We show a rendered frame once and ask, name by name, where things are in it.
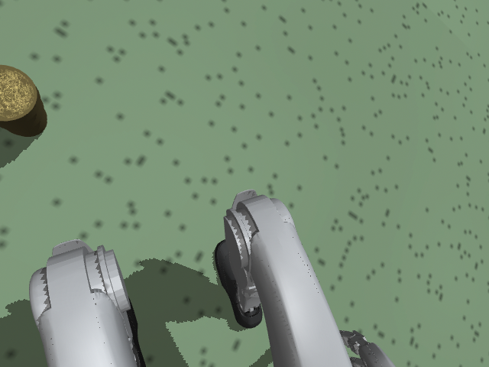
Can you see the right robot foot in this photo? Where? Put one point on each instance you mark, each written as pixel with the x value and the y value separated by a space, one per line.
pixel 247 319

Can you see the right robot hand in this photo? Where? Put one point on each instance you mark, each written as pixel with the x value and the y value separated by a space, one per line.
pixel 371 355

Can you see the left robot foot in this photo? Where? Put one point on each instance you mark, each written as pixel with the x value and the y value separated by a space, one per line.
pixel 134 328

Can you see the cup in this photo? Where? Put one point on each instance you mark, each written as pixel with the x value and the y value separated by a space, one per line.
pixel 21 109

